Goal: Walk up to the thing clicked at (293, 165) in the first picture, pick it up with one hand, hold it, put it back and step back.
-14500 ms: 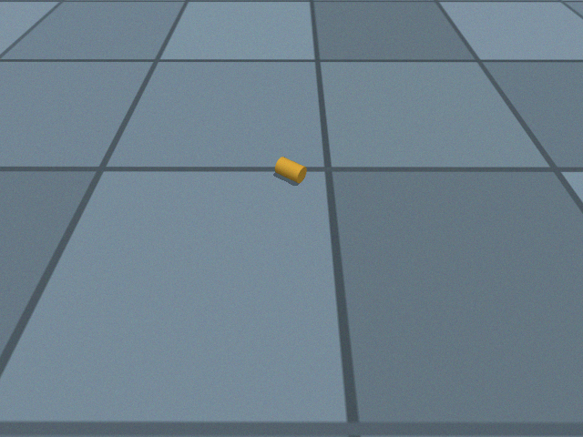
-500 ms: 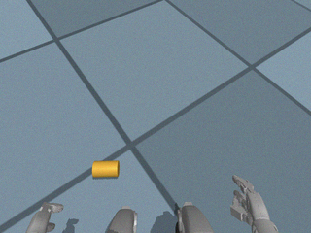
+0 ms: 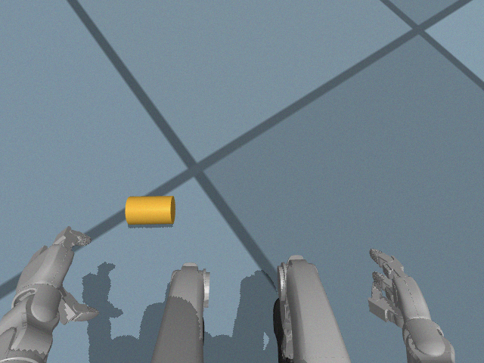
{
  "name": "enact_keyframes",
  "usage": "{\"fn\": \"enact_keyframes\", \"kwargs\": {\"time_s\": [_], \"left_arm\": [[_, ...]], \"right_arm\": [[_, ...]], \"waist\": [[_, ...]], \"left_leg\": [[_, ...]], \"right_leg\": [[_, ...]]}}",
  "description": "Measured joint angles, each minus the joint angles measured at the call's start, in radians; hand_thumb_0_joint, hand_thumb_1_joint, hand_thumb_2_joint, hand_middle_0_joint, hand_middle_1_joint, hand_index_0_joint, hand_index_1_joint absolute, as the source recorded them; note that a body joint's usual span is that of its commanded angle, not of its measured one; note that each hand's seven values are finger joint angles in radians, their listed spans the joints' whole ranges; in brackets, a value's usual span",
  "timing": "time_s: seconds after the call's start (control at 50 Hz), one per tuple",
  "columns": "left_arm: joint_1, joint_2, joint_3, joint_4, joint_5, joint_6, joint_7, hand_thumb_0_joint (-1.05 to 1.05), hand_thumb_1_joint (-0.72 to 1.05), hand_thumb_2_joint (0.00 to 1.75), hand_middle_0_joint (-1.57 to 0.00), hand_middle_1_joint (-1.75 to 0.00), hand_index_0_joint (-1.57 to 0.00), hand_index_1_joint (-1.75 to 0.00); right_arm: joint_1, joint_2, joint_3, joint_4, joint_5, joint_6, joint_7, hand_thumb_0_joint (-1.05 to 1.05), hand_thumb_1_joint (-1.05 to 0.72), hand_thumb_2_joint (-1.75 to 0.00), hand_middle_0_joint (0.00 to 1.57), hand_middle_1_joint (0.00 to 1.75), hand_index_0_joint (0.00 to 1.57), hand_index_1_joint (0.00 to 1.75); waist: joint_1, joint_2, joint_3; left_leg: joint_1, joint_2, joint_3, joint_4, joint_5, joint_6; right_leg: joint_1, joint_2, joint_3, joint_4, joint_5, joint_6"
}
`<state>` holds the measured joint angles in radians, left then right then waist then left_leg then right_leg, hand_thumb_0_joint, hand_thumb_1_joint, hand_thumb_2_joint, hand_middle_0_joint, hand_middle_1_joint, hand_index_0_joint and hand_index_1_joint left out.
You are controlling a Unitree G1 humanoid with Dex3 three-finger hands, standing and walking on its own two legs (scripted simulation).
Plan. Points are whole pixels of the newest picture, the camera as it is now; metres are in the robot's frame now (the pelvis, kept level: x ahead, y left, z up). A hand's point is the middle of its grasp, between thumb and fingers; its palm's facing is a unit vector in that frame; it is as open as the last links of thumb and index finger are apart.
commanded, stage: rise first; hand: left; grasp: from above
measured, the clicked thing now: (151, 210) +0.47 +0.27 -0.50
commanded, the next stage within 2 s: none
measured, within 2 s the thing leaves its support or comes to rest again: neither
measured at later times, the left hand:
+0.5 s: hand (101, 240) +0.34 +0.32 -0.28, palm faces -0.48 -0.18 -0.86, open 14.1 cm
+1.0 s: hand (112, 223) +0.40 +0.33 -0.34, palm faces -0.48 -0.02 -0.88, open 14.0 cm
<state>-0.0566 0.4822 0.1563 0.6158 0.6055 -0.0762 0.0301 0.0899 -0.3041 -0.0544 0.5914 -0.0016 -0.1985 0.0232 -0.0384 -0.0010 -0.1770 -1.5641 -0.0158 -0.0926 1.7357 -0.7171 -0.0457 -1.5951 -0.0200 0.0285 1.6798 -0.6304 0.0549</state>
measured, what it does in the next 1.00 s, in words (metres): lowers itself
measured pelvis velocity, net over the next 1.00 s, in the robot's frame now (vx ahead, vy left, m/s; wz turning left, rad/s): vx -0.05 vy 0.03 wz -0.07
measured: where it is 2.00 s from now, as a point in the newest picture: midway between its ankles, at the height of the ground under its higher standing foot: (238, 356)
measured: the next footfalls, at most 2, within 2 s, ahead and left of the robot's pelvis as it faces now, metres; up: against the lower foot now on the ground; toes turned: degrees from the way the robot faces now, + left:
none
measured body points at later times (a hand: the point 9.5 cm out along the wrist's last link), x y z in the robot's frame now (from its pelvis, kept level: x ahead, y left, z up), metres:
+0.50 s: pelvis -0.06 +0.01 -0.15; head +0.15 +0.05 +0.24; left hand +0.36 +0.33 -0.23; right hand +0.02 -0.28 -0.27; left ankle +0.03 +0.14 -0.51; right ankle +0.06 -0.15 -0.51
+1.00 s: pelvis -0.05 +0.03 -0.18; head +0.18 +0.09 +0.20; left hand +0.42 +0.32 -0.29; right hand +0.02 -0.25 -0.29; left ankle +0.03 +0.14 -0.51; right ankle +0.06 -0.14 -0.51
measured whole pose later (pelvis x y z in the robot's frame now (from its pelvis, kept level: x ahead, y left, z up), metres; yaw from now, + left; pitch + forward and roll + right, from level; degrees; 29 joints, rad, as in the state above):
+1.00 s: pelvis -0.05 +0.03 -0.18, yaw -4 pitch +34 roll -10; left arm -0.84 0.76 0.14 1.33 1.33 -0.34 0.34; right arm 0.14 -0.27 0.00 0.74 -0.12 -0.02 0.15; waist -0.18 0.01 -0.08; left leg -2.21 -0.08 -0.13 2.34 -0.72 0.00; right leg -2.17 -0.01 0.03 2.19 -0.63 0.06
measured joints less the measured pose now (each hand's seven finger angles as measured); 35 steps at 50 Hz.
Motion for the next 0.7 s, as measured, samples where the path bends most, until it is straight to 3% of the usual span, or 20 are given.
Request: {"fn": "enact_keyframes", "kwargs": {"time_s": [0.12, 0.24, 0.42, 0.54, 0.7], "left_arm": [[-0.200, 0.050, 0.022, 0.121, 0.130, -0.065, 0.052, 0.00, -0.54, 0.97, -0.08, -1.05, -0.09, -1.05], [-0.378, 0.103, 0.026, 0.245, 0.237, -0.114, 0.054, 0.00, -0.54, 0.99, -0.08, -1.05, -0.08, -1.05], [-0.526, 0.196, 0.030, 0.409, 0.378, -0.218, 0.075, 0.00, -0.55, 1.02, -0.08, -1.04, -0.08, -1.05], [-0.588, 0.238, 0.026, 0.504, 0.487, -0.273, 0.148, 0.00, -0.54, 1.03, -0.08, -1.02, -0.08, -1.03], [-0.683, 0.265, -0.008, 0.617, 0.605, -0.270, 0.249, 0.00, -0.52, 1.01, -0.08, -1.00, -0.08, -1.01]], "right_arm": [[-0.025, -0.007, -0.011, 0.050, -0.003, 0.031, 0.015, 0.01, -0.92, -0.91, 0.20, 0.30, 0.20, 0.30], [-0.007, 0.003, -0.007, 0.092, -0.017, 0.071, 0.031, 0.01, -0.92, -0.91, 0.20, 0.30, 0.20, 0.30], [0.057, 0.017, 0.016, 0.126, -0.034, 0.120, 0.047, 0.01, -0.91, -0.91, 0.20, 0.30, 0.20, 0.30], [0.080, 0.009, 0.035, 0.142, -0.051, 0.146, 0.063, 0.01, -0.91, -0.91, 0.20, 0.30, 0.20, 0.30], [0.072, 0.009, 0.044, 0.154, -0.077, 0.165, 0.084, 0.01, -0.90, -0.91, 0.20, 0.30, 0.20, 0.30]], "waist": [[0.002, 0.013, 0.024], [0.001, 0.022, 0.059], [-0.045, 0.012, 0.082], [-0.079, 0.006, 0.082], [-0.113, 0.004, 0.080]], "left_leg": [[-0.204, -0.012, -0.008, 0.181, -0.017, -0.009], [-0.353, -0.020, -0.021, 0.316, -0.006, -0.013], [-0.485, -0.032, -0.042, 0.446, 0.019, -0.006], [-0.541, -0.044, -0.052, 0.503, 0.027, 0.000], [-0.601, -0.058, -0.048, 0.555, 0.025, 0.019]], "right_leg": [[-0.206, 0.005, 0.006, 0.176, -0.010, 0.005], [-0.353, 0.014, 0.007, 0.297, 0.011, 0.012], [-0.468, 0.024, -0.002, 0.396, 0.047, 0.019], [-0.505, 0.023, -0.010, 0.434, 0.050, 0.009], [-0.543, 0.016, -0.007, 0.471, 0.036, -0.007]]}}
